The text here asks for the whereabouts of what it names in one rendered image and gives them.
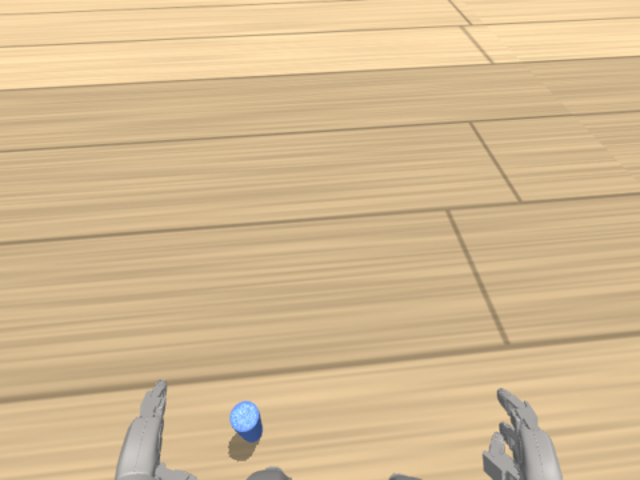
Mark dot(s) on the left robot hand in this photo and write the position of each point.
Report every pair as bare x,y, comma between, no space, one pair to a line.
140,453

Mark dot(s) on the right robot hand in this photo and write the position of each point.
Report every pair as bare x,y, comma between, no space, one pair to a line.
533,450

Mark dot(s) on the cup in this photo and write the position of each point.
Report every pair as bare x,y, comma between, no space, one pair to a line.
245,420

